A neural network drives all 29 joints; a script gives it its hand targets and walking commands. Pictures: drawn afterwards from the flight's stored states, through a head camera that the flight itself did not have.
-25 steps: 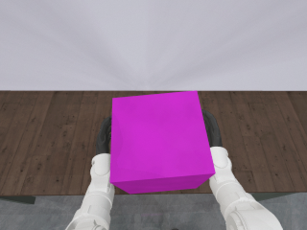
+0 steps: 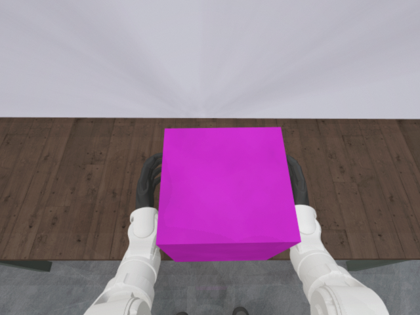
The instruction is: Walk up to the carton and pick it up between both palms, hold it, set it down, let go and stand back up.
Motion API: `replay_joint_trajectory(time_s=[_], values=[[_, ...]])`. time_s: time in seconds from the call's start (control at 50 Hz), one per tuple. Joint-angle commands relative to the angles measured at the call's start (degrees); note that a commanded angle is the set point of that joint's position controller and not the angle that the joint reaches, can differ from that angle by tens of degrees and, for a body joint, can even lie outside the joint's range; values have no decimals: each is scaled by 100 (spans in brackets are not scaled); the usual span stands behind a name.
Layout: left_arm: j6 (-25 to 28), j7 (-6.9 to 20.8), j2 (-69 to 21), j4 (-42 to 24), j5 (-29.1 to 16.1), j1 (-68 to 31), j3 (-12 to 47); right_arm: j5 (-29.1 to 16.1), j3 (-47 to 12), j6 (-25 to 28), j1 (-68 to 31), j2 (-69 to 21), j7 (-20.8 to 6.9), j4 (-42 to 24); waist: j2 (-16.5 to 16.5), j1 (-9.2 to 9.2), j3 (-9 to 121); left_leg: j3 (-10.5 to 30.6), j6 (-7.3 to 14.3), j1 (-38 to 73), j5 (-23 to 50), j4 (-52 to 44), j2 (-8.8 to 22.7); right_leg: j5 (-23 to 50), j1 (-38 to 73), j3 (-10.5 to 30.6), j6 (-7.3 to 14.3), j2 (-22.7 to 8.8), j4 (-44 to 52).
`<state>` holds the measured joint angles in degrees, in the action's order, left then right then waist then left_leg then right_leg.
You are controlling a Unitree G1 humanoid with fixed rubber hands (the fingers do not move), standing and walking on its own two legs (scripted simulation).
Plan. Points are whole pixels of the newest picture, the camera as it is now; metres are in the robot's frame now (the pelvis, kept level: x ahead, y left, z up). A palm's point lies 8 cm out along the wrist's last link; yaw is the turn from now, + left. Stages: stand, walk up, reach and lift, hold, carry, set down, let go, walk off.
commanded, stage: set down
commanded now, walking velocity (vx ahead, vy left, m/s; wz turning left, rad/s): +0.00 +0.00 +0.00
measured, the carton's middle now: (221, 202) +0.32 -0.02 -0.05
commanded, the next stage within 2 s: none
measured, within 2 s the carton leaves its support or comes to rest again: rests again in 0.38 s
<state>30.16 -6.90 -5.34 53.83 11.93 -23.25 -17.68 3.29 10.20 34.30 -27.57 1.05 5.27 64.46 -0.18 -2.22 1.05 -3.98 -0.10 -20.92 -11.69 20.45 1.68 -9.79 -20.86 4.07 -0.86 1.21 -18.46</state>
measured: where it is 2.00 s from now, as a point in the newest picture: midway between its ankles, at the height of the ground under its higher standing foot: outside the picture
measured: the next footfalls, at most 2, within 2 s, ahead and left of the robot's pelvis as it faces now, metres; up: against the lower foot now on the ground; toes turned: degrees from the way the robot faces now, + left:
none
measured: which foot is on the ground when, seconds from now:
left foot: down 0.00-1.00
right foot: down 0.00-1.00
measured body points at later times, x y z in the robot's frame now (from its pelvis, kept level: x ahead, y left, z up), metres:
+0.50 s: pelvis -0.02 +0.00 -0.01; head +0.06 +0.01 +0.43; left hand +0.33 +0.16 -0.04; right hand +0.34 -0.15 -0.04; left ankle -0.03 +0.11 -0.75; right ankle -0.02 -0.13 -0.75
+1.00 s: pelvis -0.05 +0.00 -0.02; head +0.02 +0.00 +0.42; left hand +0.30 +0.16 -0.05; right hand +0.32 -0.17 -0.04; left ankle -0.03 +0.11 -0.75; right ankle -0.02 -0.13 -0.75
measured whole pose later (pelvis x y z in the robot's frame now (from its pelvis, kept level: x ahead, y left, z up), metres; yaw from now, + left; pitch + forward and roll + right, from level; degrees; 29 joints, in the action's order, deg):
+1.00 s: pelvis -0.05 +0.00 -0.02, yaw +0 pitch +14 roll +0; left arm 29.1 -7.5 0.9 65.2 1.5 -27.6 -9.2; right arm -8.2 2.6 33.5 -35.1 5.3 3.5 74.9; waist -0.2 -0.1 6.4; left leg -4.0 0.1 -35.1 -15.1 36.3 1.9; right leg -14.0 -35.8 4.1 -0.8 1.5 -35.8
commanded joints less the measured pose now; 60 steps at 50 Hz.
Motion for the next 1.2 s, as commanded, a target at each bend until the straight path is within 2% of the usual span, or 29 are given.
replay_joint_trajectory(time_s=[0.0, 0.04, 0.08, 0.18, 0.3, 0.4, 0.42, 0.44, 0.48, 0.62, 0.64, 0.66, 0.7, 0.72, 0.74, 0.78, 0.8, 0.82, 0.84, 0.9, 0.94, 0.98, 1.0, 1.02, 1.04, 1.08, 1.12, 1.16, 1.18], values=[[402, 349, -1175, 391, 494, -1934, 604, 885, -731, 195, -2129, -1868, -520, -493, 4, 669, 3117, -20, -186, 366, 2413, 683, -102, 2425, 550, -588, 154, 113, -414], [457, 282, -952, 298, 353, -1898, 577, 725, -732, 273, -2142, -1733, -381, -553, 73, 589, 3342, 20, -187, 112, 2591, 882, -125, 2992, 702, -543, 93, 123, -646], [504, 200, -711, 314, 282, -1690, 419, 537, -871, 311, -2093, -1572, -286, -439, 200, 739, 3488, -17, -183, -148, 2772, 973, -129, 3482, 890, -438, 48, 107, -800], [429, -51, 348, 384, -126, -1663, 320, -225, -877, 342, -2168, -117, -124, -164, -122, 761, 4086, -17, -367, 252, 3394, 1312, -109, 3497, 507, -406, 66, 237, -996], [170, -34, 498, 589, -433, -1809, 331, -818, -1206, 238, -2579, 152, -66, -88, 141, 793, 3759, -63, -371, 52, 2987, 1398, -137, 2925, 331, -395, 105, 274, -977], [106, -140, 1108, 480, -847, -2050, 506, -1084, -1020, 219, -2603, 1096, -10, 213, -68, 515, 4025, -48, -522, 398, 2950, 1500, -85, 2232, -143, -507, 190, 367, -1067], [94, -129, 902, 667, -1000, -2255, 753, -1021, -965, 143, -2798, 1070, -2, 384, 16, 335, 3686, 41, -498, 175, 2544, 1429, -64, 1660, -481, -583, 224, 393, -1041], [37, -144, 1110, 816, -990, -2128, 602, -1136, -1021, 135, -2704, 1193, -20, 387, -23, 508, 3643, -34, -523, 285, 2684, 1542, -83, 1726, -503, -514, 220, 364, -1071], [29, -139, 1079, 877, -1164, -2403, 800, -1266, -1096, 40, -2927, 1208, -40, 456, -77, 456, 3575, -53, -474, 137, 2117, 1498, -113, 1223, -670, -497, 253, 320, -1041], [127, -204, 1191, 958, -1409, -2847, 987, -1198, -807, -92, -3113, 1281, -124, 537, -30, 365, 3801, 90, -438, 83, 1251, 1566, -46, 317, -1374, -605, 255, 330, -1225], [121, -239, 1324, 1100, -1398, -2893, 932, -1254, -892, -118, -3245, 1391, -171, 569, -129, 543, 3730, 51, -447, -57, 1196, 1549, -93, 217, -1420, -619, 278, 353, -1273], [72, -218, 1245, 1033, -1445, -2489, 1037, -1298, -939, -116, -2878, 1397, -154, 523, -13, 450, 3898, 50, -437, 15, 1340, 1587, -120, 546, -1170, -580, 252, 336, -1268], [56, -183, 1440, 1208, -1422, -2726, 848, -1357, -1059, -166, -3162, 1319, -167, 501, 190, 565, 3795, -3, -349, -101, 1334, 1758, -98, 579, -1129, -513, 185, 290, -1370], [67, -180, 1343, 1064, -1374, -2419, 903, -1290, -915, -93, -2852, 1521, -168, 660, 64, 383, 3866, 125, -428, 91, 1678, 1771, -85, 852, -1053, -573, 206, 342, -1414], [1, -118, 1246, 706, -1320, -1388, 918, -1469, -1158, 61, -1971, 1465, -182, 511, -22, 481, 3959, 181, -473, 439, 2447, 1803, -103, 1653, -688, -546, 190, 373, -1410], [34, -61, 1391, 751, -1363, -1945, 894, -1393, -1110, 109, -2368, 1510, -149, 419, -64, 332, 3904, 199, -417, 83, 2338, 1886, -170, 1522, -923, -516, 157, 360, -1403], [37, -49, 1588, 1030, -1512, -2254, 883, -1411, -1141, 132, -2892, 1595, -139, 70, 110, 427, 3776, 163, -331, -242, 2117, 1912, -180, 1533, -830, -455, 115, 320, -1518], [35, 5, 1590, 1060, -1504, -2232, 891, -1416, -1127, 126, -2755, 1535, -118, 228, 261, 332, 3878, 138, -301, -231, 2082, 1930, -197, 1681, -623, -425, 90, 307, -1481], [27, 13, 1347, 239, -1427, -1119, 982, -1493, -1147, 315, -1649, 1603, -141, 52, 164, 230, 4037, 338, -355, 278, 2568, 1826, -109, 2157, -259, -494, 96, 383, -1482], [69, 12, 1634, 621, -1469, -2252, 852, -1428, -1136, 155, -2531, 1643, -184, 544, 47, 239, 3673, 221, -274, -308, 1763, 1774, -175, 1284, -659, -436, 93, 317, -1455], [33, 86, 1567, 167, -1444, -842, 807, -1743, -1595, 217, -1270, 1510, -217, 248, 134, 473, 3707, 226, -296, 181, 2070, 1650, -160, 1687, -104, -396, 71, 320, -1357], [43, 72, 1767, 338, -1627, -2166, 920, -1580, -1279, 82, -2341, 1664, -269, 448, 7, 240, 3426, 258, -238, -302, 1365, 1651, -153, 957, -591, -391, 69, 307, -1405], [68, 16, 1757, 241, -1714, -2096, 984, -1613, -1240, 78, -2409, 1709, -286, 356, 101, 284, 3491, 279, -227, -198, 1141, 1592, -115, 760, -597, -429, 72, 300, -1406], [94, 26, 1702, -225, -1643, -1165, 953, -1836, -1495, 141, -1467, 1609, -314, 158, 127, 400, 3458, 284, -256, 152, 1535, 1604, -88, 1145, -291, -399, 69, 310, -1382], [55, 41, 1595, -365, -1671, -1037, 1092, -1766, -1428, 185, -1452, 1642, -348, 148, -62, 328, 3448, 394, -290, 225, 1634, 1533, -83, 1186, -390, -425, 101, 312, -1328], [63, 6, 1926, 275, -1757, -2532, 1046, -1485, -1042, 15, -2807, 1858, -342, 284, 5, 250, 3356, 341, -228, -279, 559, 1491, -101, 65, -906, -401, 103, 260, -1303], [102, -4, 1641, -812, -1796, -599, 1235, -1715, -1230, 152, -974, 1666, -381, -169, -64, 255, 3615, 419, -299, 549, 1383, 1452, -50, 967, -358, -487, 133, 344, -1240], [124, 42, 1527, -1069, -1793, -425, 1337, -1596, -1151, 253, -814, 1745, -386, -366, -87, 122, 3510, 485, -300, 580, 1468, 1477, -64, 990, -528, -474, 150, 371, -1245], [101, 31, 1858, -452, -1888, -1836, 1264, -1376, -915, 72, -2087, 1944, -406, -56, -172, 108, 3326, 404, -275, 111, 827, 1401, -82, 228, -1061, -483, 140, 308, -1198]])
